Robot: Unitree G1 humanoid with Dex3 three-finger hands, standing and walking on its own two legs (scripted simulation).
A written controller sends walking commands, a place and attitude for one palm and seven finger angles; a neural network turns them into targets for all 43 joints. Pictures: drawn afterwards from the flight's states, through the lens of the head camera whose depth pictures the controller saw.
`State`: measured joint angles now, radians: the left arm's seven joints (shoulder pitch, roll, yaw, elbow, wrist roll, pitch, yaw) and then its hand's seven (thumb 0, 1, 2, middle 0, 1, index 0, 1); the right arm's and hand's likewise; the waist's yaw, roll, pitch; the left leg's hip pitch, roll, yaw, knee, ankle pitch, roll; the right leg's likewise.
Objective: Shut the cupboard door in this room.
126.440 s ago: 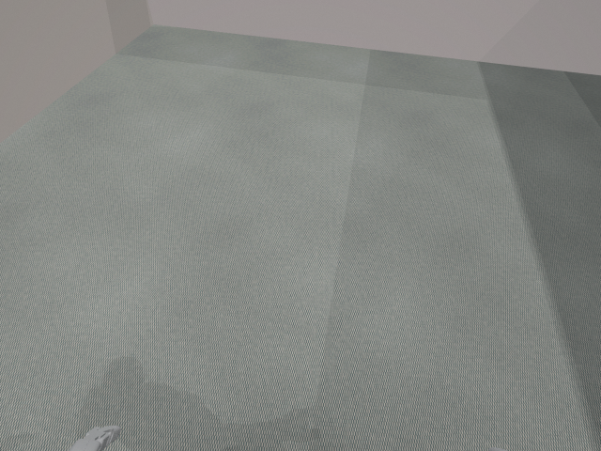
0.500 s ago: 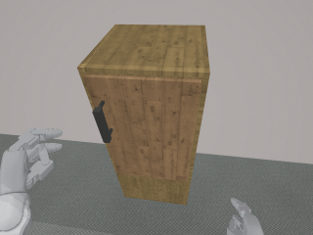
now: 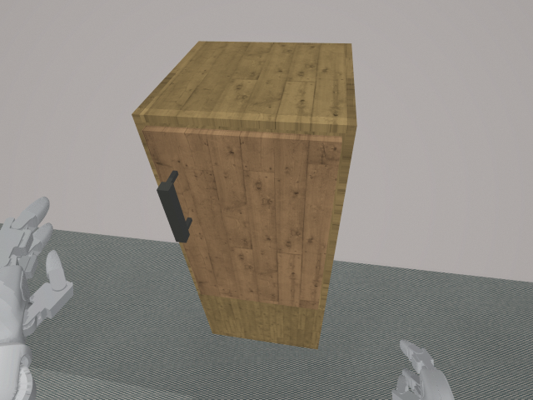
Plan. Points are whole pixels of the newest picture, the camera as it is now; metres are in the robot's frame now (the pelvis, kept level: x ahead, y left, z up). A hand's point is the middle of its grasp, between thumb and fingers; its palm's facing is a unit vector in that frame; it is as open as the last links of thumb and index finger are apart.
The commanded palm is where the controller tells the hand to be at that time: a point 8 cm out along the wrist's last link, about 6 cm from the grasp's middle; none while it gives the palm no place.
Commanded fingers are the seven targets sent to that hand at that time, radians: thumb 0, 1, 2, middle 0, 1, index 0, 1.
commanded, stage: draw the hand back to the body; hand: left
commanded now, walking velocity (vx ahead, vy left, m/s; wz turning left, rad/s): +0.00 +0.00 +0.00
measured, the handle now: (178, 207) +0.48 +0.26 +0.00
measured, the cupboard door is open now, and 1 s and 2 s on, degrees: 0 0 0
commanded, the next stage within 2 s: step back with the hand held close in 0.06 s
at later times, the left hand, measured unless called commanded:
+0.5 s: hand (42, 296) +0.17 +0.28 +0.16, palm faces +0.40 -0.77 -0.49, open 7.5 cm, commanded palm +0.12 +0.32 +0.17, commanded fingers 0.00 0.90 0.90 -0.20 -0.30 -0.20 -0.30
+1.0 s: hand out of the picture +0.11 +0.30 +0.16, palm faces +0.48 -0.76 -0.45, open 7.5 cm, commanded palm +0.04 +0.33 +0.17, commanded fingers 0.00 0.90 0.90 -0.20 -0.30 -0.20 -0.30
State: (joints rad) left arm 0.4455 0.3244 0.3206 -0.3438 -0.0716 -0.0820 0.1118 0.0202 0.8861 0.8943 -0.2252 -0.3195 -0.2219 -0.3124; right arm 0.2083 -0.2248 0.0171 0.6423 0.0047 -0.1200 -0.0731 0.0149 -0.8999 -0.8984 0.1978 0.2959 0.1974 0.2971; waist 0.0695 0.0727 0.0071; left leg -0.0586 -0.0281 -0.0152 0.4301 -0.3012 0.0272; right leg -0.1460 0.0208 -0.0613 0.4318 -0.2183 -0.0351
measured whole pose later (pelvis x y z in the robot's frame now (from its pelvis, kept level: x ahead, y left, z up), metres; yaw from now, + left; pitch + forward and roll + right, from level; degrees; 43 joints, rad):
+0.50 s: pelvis -0.02 +0.02 -0.01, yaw +0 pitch +1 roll +0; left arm 0.58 0.41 0.40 -0.47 -0.07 -0.16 0.14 0.02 0.88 0.89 -0.22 -0.31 -0.21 -0.30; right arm 0.21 -0.25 -0.03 0.59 0.01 -0.01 -0.08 0.01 -0.90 -0.90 0.20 0.30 0.20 0.30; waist 0.01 0.04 0.00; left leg -0.23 -0.06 0.00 0.52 -0.30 0.05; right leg -0.32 -0.01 -0.05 0.51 -0.20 -0.01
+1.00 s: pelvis -0.09 +0.02 -0.01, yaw +3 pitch +1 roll -3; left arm 0.55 0.43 0.44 -0.53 -0.01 -0.21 0.18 0.02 0.88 0.89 -0.22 -0.31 -0.21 -0.30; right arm 0.28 -0.23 -0.01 0.58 -0.01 -0.04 -0.09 0.01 -0.90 -0.90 0.20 0.30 0.20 0.30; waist -0.03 -0.01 -0.03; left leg -0.41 -0.03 -0.03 0.64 -0.25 0.06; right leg -0.41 0.04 -0.02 0.63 -0.20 0.01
